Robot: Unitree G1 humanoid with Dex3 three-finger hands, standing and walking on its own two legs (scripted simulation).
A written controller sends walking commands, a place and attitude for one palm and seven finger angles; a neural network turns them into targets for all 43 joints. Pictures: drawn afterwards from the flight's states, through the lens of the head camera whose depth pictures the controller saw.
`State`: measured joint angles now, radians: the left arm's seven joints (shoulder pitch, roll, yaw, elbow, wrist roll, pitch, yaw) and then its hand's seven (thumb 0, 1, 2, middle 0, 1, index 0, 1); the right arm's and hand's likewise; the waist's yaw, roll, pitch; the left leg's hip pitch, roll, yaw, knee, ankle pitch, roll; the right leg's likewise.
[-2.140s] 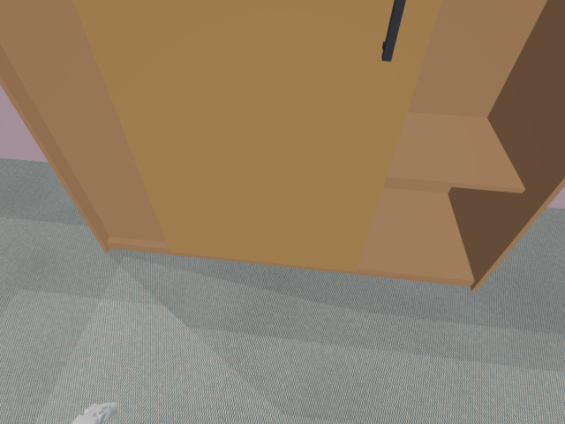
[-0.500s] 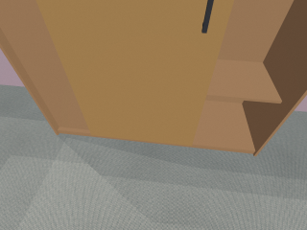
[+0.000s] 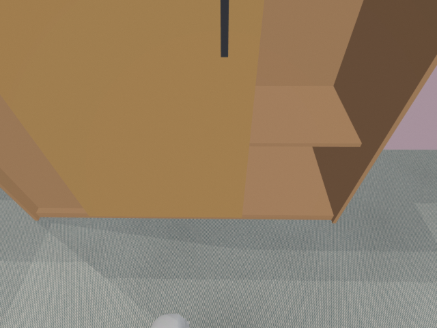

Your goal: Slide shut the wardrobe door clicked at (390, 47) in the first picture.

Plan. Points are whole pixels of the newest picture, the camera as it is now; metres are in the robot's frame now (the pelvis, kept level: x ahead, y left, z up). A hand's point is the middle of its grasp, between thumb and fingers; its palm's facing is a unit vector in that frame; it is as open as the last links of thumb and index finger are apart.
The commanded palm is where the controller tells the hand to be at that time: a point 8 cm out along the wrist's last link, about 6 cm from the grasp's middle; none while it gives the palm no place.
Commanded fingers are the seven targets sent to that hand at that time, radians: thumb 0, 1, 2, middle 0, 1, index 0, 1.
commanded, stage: take the last steps up to it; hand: left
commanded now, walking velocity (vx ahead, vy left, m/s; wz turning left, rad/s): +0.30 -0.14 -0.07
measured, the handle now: (224, 9) +0.72 +0.03 +0.26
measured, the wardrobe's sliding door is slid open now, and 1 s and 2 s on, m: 0.47 0.47 0.47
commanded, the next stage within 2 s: come to a stop and stand still in 0.40 s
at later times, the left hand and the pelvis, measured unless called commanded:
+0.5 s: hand out of the picture +0.14 +0.15 -0.19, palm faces +0.03 -0.99 -0.13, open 7.4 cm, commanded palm none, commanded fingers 0.00 0.90 0.90 -0.20 -0.30 -0.20 -0.30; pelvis +0.20 -0.01 -0.01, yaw -3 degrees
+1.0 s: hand (188, 246) +0.34 +0.11 -0.17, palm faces +0.02 -0.96 -0.27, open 7.4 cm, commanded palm none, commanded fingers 0.00 0.90 0.90 -0.20 -0.30 -0.20 -0.30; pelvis +0.25 -0.08 -0.01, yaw +0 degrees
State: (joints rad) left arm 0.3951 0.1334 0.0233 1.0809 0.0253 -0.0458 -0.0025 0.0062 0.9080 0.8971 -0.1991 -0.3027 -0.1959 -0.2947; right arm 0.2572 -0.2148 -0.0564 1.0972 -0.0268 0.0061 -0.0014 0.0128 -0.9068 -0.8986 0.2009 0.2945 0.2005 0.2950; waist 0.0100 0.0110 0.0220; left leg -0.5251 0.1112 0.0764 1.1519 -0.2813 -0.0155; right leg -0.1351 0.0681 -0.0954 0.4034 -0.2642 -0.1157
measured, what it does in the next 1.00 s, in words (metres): walks ahead: left foot, then right foot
